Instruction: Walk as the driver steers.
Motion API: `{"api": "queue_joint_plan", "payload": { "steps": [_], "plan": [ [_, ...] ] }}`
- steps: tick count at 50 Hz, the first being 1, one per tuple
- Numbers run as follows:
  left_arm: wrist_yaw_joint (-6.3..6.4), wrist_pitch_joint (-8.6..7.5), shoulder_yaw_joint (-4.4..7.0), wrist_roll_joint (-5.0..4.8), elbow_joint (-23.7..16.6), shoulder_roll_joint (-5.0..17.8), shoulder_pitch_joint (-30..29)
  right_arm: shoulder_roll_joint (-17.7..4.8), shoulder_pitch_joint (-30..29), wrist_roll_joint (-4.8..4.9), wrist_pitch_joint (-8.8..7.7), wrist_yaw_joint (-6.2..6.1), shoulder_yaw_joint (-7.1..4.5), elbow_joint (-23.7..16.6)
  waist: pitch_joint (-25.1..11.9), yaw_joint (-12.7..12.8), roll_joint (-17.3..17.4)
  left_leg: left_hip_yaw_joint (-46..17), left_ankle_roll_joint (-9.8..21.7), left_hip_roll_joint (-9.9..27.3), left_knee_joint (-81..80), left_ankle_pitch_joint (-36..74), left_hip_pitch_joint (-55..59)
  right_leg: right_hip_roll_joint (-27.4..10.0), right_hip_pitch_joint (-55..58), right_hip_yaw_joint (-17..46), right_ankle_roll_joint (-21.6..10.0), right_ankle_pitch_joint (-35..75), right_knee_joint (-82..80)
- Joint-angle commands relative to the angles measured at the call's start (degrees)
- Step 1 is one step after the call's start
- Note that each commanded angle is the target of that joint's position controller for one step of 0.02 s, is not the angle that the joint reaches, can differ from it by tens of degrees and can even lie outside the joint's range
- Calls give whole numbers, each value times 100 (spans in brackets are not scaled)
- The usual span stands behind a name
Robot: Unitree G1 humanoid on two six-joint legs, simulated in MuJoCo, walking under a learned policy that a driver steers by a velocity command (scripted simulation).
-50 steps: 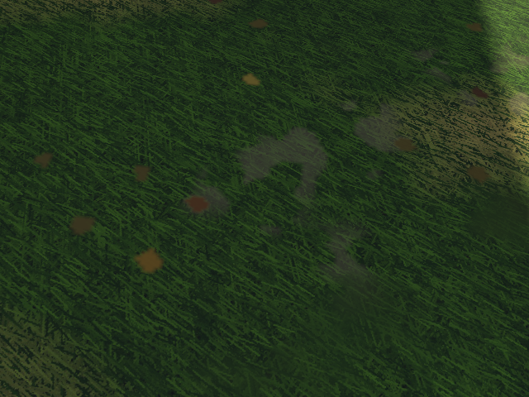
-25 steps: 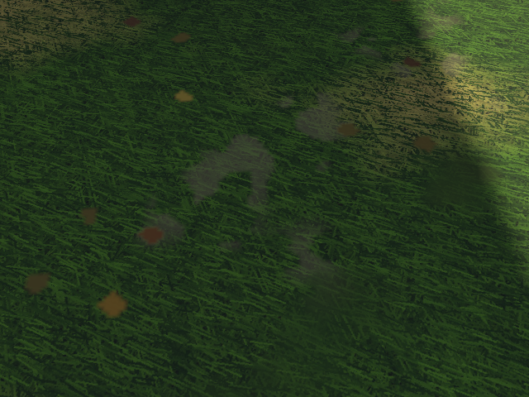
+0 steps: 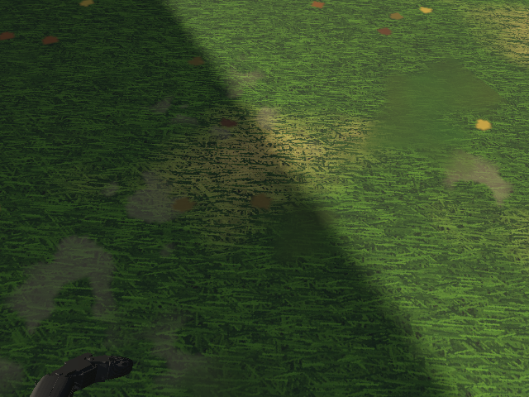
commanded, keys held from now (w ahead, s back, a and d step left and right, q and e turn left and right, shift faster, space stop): w+q+shift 0.58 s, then w+e+shift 0.42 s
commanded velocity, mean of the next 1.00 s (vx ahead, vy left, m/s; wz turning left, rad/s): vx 0.97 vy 0.00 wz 0.40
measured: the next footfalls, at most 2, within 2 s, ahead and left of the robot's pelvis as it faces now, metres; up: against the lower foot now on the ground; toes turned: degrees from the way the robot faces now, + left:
right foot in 0.04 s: +0.15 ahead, -0.14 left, +0.00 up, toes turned +3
left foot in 0.50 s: +0.53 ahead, +0.13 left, +0.00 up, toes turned +29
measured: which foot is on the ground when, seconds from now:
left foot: down 0.00-0.06, up 0.08-0.48, down 0.50-0.96, up 0.98-1.00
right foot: up 0.00-0.02, down 0.04-0.50, up 0.52-0.94, down 0.96-1.00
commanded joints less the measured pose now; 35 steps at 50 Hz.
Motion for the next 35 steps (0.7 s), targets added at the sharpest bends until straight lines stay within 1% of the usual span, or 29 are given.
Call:
{"api": "queue_joint_plan", "payload": {
  "steps": [1, 2, 3, 4, 5, 6, 7, 9, 10, 12, 14, 16, 18, 20, 21, 22, 23, 24, 25, 26, 27, 28, 29, 30, 31, 32, 33, 34, 35],
  "plan": [
    [178, -242, 146, -65, -382, 550, 67, -1225, -522, 64, -66, -17, -311, -246, 574, 869, 1019, -1053, 1010, 1002, 278, 2691, -1420, 459, 1901, -394, -195, -179, -906],
    [325, -316, 272, 1, -24, 811, 1214, -1187, -689, 131, -123, 16, -309, -258, -129, 1451, 633, -607, 870, 603, 1722, 3461, -1982, 347, 3549, -219, -312, -11, -963],
    [471, -357, 426, 136, 97, 1318, 2391, -964, -915, 193, -195, 54, -253, -454, -1057, 2085, -10, -295, 722, 152, 3596, 2137, -3206, -997, 5176, 1086, -531, -1620, -1222],
    [523, -337, 515, 240, 176, 1812, 2826, -263, -895, 298, -216, 53, -120, -812, -1634, 1959, -1428, 70, 628, -384, 5308, -903, -4702, -2499, 5834, 3686, -716, -4045, -2172],
    [542, -329, 436, 180, 116, 1412, 2294, -657, -1156, 224, -113, 16, -205, -757, -998, 1728, -724, -189, 696, -126, 6004, -306, -4941, -2458, 4780, 3975, -762, -3890, -2322],
    [522, -330, 311, 145, 120, 939, 1845, -654, -1334, 163, -61, 68, -238, -754, -356, 1444, -412, -138, 697, 152, 6010, 173, -4976, -2151, 4159, 2968, -695, -2985, -2232],
    [494, -347, 257, 112, 166, 665, 1686, -562, -1294, 141, -18, 137, -223, -665, -53, 1273, -345, -48, 616, 334, 5882, 412, -4818, -1883, 3689, 2194, -666, -2100, -2400],
    [519, -403, 179, 26, 299, 392, 1640, -376, -1310, -3, 153, 254, -218, -594, 404, 1044, -569, 96, 472, 509, 5897, 548, -4804, -1502, 3121, 1205, -555, -1267, -2692],
    [505, -456, 167, -23, 404, 322, 1724, -278, -1463, -23, 226, 297, -198, -668, 557, 999, -632, 140, 445, 559, 5953, 627, -4926, -1474, 3016, 882, -545, -831, -2769],
    [457, -556, 142, -84, 602, 182, 1906, -183, -1900, -48, 317, 373, -170, -851, 803, 941, -496, 216, 427, 584, 6076, 955, -5320, -1411, 2996, 257, -527, 50, -2918],
    [434, -631, 118, -73, 709, 104, 1878, -147, -2344, -40, 330, 426, -123, -1081, 990, 831, -464, 367, 431, 545, 5772, 1421, -5354, -1265, 2759, -431, -483, 879, -3078],
    [463, -683, 121, -49, 829, 152, 1845, -192, -2764, -23, 329, 479, -75, -1309, 1191, 723, -426, 611, 501, 501, 5046, 1772, -5170, -1126, 2629, -1022, -434, 1847, -3194],
    [517, -676, 137, -52, 944, 298, 1927, -193, -3203, -40, 317, 552, -1, -1469, 1322, 754, -131, 1142, 675, 318, 3979, 2020, -4606, -991, 2628, -1520, -309, 2846, -3292],
    [581, -655, 178, -53, 1017, 620, 2154, -232, -3315, -13, 316, 562, 28, -1513, 1085, 706, -176, 1671, 894, -169, 3352, 2044, -3642, -1035, 2904, -1751, -201, 5661, -2807],
    [632, -603, 232, -43, 1016, 852, 2201, -348, -3043, 9, 325, 532, 2, -1432, 802, 516, -349, 1771, 975, -388, 3263, 1856, -3238, -1124, 3226, -1753, -152, 6899, -2265],
    [681, -512, 297, -9, 966, 1088, 2081, -538, -2436, 29, 328, 483, -59, -1278, 383, 138, -508, 1737, 1067, -571, 3225, 1558, -2598, -1239, 3402, -1709, -138, 7726, -1379],
    [709, -406, 359, 31, 868, 1281, 1812, -785, -1403, 32, 330, 413, -169, -1003, -165, -400, -616, 1569, 1199, -722, 3246, 1200, -1536, -1374, 3257, -1592, -204, 8111, -84],
    [683, -323, 374, 55, 740, 1309, 1582, -1102, -184, 14, 306, 306, -340, -610, -724, -872, -473, 1165, 1382, -786, 2779, 1013, -84, -1353, 2678, -1424, -316, 7301, 1599],
    [558, -309, 330, 80, 798, 1005, 1640, -1353, -119, 44, 325, 147, -502, -441, -530, -633, 326, 576, 1522, -557, 2348, 635, 868, -559, 1356, -1389, -258, 2470, 3714],
    [471, -403, 108, 65, 293, 214, 2020, -1962, -895, -68, 416, 80, -600, -670, -515, 404, 1719, -2109, 2177, 704, 2149, 1049, 1791, 276, -1027, -1003, 42, -1623, 5889],
    [489, -556, 102, 5, -142, 558, 1595, -2086, -722, -25, 446, 84, -679, -870, -1430, 85, 1027, -3828, 2754, 1189, 899, -103, 2261, 252, -1759, 262, -38, -1267, 6133],
    [491, -664, 81, 15, -215, 681, 1233, -1840, -787, -1, 420, 31, -652, -809, -662, 191, 364, -4000, 2506, 1265, 196, -615, 1561, -38, -2015, 430, -77, -911, 5605],
    [492, -688, 60, 25, -158, 707, 1214, -1525, -973, 8, 363, -2, -578, -747, 115, 528, -187, -3586, 2250, 1115, -12, -386, 519, -292, -1781, 390, -75, -651, 4928],
    [501, -605, 21, 93, -47, 620, 1324, -1303, -1263, -12, 265, -52, -498, -752, 370, 834, -412, -2916, 2052, 930, 13, 54, -308, -519, -1346, 321, -44, -630, 4544],
    [474, -459, -18, 172, 89, 537, 1638, -1062, -1504, -12, 156, -95, -390, -802, 489, 1116, -472, -2354, 1929, 721, -37, 389, -1010, -681, -876, 298, 6, -592, 4189],
    [432, -322, -49, 202, 182, 429, 1758, -822, -1537, 16, 42, -89, -285, -766, 565, 1243, -471, -1963, 1832, 552, -167, 625, -1603, -819, -513, 243, 62, -630, 3808],
    [382, -220, -70, 179, 225, 331, 1688, -743, -1557, 23, -63, -49, -246, -698, 651, 1265, -458, -1437, 1672, 263, -291, 901, -1963, -869, -341, 77, 60, -483, 3461],
    [339, -176, -107, 118, 38, 242, 1376, -855, -1403, 31, -159, -7, -265, -638, 812, 1187, -137, -1200, 1640, 278, -493, 1471, -2171, -918, -387, -63, 65, -109, 2981],
    [317, -169, -125, 43, -88, 230, 901, -837, -1205, 48, -226, 39, -272, -543, 1034, 994, -72, -879, 1464, 183, -633, 2122, -2092, -959, -576, -196, 7, 365, 2492]
  ]
}}
Velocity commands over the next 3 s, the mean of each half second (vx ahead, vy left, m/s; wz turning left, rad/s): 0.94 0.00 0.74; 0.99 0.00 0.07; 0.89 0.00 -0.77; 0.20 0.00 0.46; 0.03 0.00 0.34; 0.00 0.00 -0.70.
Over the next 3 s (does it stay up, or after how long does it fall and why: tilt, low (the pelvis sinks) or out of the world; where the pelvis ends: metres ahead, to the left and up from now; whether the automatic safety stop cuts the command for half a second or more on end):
stays up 1.40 0.42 0.00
